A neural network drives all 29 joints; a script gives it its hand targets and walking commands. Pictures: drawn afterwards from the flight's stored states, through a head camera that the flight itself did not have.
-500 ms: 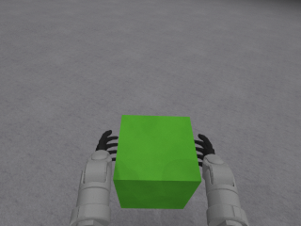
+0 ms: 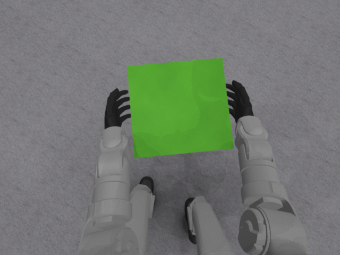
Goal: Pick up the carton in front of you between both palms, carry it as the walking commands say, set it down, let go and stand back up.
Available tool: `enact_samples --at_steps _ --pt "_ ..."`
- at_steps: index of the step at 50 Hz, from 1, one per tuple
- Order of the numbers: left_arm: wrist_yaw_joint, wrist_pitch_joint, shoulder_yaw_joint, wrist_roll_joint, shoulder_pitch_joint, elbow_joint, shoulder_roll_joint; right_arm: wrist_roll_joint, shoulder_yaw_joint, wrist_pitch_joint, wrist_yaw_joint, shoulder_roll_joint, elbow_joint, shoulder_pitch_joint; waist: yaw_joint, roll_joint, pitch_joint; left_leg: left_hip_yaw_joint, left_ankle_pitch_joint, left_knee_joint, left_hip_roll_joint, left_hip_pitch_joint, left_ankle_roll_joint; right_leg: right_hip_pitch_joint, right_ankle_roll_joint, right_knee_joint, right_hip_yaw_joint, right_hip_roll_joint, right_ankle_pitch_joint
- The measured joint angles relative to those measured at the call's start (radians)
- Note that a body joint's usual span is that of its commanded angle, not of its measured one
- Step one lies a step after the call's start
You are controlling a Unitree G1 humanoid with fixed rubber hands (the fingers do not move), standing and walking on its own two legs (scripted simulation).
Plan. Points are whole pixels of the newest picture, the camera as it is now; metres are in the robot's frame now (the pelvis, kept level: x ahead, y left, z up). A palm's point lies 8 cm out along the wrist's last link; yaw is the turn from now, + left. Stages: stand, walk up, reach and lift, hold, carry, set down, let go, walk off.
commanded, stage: set down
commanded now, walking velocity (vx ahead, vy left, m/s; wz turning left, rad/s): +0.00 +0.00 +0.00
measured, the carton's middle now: (176, 115) +0.44 +0.01 -0.17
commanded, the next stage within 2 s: none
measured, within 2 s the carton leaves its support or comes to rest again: rests again in 1.96 s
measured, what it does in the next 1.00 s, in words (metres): lowers itself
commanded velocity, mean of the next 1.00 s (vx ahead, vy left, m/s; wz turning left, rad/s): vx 0.00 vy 0.00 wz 0.00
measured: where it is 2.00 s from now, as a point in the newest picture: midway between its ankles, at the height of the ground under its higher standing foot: (167, 217)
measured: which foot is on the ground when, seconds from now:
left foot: down 0.00-1.00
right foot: down 0.00-1.00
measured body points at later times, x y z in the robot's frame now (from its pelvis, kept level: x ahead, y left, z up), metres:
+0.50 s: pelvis +0.00 -0.02 -0.11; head +0.28 +0.00 +0.24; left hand +0.44 +0.18 -0.22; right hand +0.51 -0.11 -0.22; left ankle +0.11 +0.12 -0.66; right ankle +0.02 -0.13 -0.66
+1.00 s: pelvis -0.04 -0.01 -0.22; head +0.32 +0.00 +0.05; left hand +0.46 +0.20 -0.37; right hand +0.55 -0.08 -0.36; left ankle +0.11 +0.12 -0.66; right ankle +0.02 -0.13 -0.66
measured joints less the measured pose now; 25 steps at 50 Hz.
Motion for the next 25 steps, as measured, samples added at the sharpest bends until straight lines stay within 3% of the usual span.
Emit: enact_samples --at_steps 5,15,25 --pt "-0.007 0.021 0.014 -0.033 -0.044 -0.018 0.024 0.051 0.016 0.03 -0.024 -0.004 -0.009 -0.054 0.012 -0.006 -0.092 -0.016 -0.04 0.118 0.006 -0.184 -0.022 -0.185 -0.015 0.124 -0.016 0.024 -0.04" --pt "-0.058 0.08 0.12 0.03 -0.157 0.058 0.05 -0.004 -0.024 0.091 -0.053 0.008 0.064 -0.157 0.038 -0.016 -0.213 -0.035 -0.101 0.277 0.007 -0.413 -0.047 -0.415 -0.032 0.285 -0.035 0.05 -0.1" --pt "-0.043 0.066 0.126 -0.017 -0.237 0.083 0.089 0.043 0.052 0.076 -0.087 -0.052 0.117 -0.256 0.061 -0.013 -0.228 -0.039 -0.147 0.451 -0.007 -0.646 -0.056 -0.644 -0.022 0.459 -0.039 0.063 -0.153"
